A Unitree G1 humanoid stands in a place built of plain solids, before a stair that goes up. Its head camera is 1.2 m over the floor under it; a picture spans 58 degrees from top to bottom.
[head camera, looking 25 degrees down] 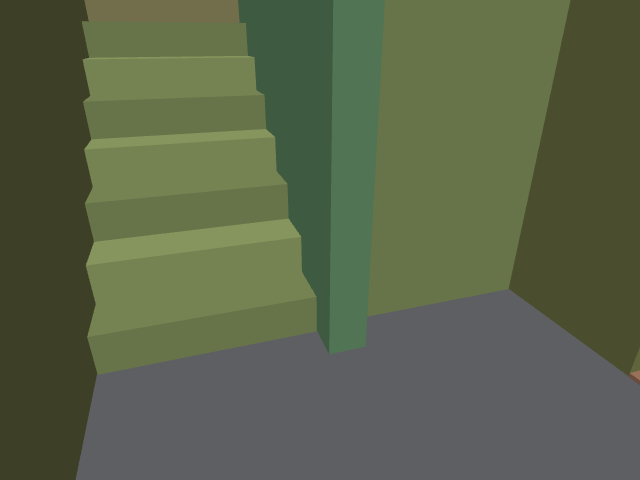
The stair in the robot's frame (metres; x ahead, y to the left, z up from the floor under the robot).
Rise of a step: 0.18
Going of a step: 0.24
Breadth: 0.91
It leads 18 degrees to the left of straight ahead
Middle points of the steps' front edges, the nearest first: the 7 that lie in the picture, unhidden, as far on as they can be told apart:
1.46 0.44 0.18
1.68 0.52 0.37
1.91 0.59 0.55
2.13 0.66 0.73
2.36 0.74 0.92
2.58 0.81 1.10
2.80 0.88 1.28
